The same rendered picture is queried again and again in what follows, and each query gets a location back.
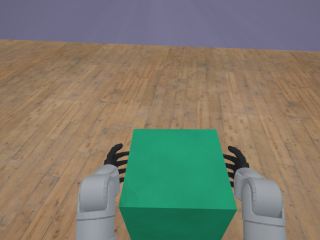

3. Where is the robot right hand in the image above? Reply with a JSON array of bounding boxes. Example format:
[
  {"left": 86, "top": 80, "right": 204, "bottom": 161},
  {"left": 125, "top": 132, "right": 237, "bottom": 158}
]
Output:
[{"left": 223, "top": 146, "right": 249, "bottom": 188}]

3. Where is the robot left hand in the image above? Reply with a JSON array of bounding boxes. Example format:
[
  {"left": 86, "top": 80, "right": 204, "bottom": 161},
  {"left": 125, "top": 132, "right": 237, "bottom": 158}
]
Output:
[{"left": 104, "top": 143, "right": 129, "bottom": 183}]

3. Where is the robot right forearm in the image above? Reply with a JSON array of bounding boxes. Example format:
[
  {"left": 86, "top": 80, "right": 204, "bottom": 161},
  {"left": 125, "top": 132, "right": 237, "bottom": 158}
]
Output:
[{"left": 233, "top": 167, "right": 287, "bottom": 240}]

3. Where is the carton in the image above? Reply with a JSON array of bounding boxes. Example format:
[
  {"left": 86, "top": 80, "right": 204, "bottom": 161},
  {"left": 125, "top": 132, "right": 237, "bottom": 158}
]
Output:
[{"left": 119, "top": 129, "right": 237, "bottom": 240}]

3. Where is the robot left forearm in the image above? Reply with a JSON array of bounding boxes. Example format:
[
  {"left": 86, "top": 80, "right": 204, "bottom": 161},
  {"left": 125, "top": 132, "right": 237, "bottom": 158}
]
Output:
[{"left": 75, "top": 164, "right": 120, "bottom": 240}]

